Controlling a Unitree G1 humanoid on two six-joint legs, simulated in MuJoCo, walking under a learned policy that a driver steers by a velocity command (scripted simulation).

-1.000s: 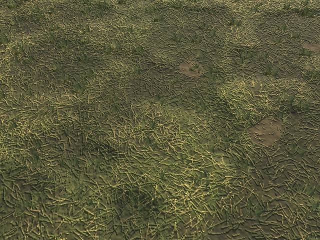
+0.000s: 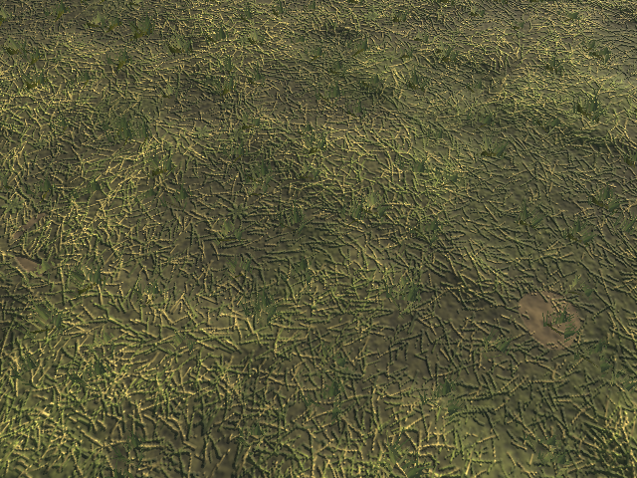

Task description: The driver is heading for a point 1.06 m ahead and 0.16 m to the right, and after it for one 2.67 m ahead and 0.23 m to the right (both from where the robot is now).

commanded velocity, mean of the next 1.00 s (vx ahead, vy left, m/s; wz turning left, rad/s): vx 0.21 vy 0.00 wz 0.01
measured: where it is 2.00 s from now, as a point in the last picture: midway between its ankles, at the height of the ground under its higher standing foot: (348, 448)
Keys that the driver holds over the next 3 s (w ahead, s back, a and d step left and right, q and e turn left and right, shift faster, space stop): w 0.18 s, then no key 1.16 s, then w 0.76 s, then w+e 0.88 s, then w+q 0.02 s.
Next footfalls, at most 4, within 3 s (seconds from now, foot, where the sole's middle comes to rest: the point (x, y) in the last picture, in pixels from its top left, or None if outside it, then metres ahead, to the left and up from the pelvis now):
0.16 left None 0.27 0.14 -0.78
0.58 right None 0.40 -0.08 -0.78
2.12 left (303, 346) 0.77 0.14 -0.78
2.68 right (416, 259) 1.04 -0.13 -0.78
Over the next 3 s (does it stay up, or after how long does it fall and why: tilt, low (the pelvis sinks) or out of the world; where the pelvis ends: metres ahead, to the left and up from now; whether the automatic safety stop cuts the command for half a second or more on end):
stays up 1.06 -0.06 0.00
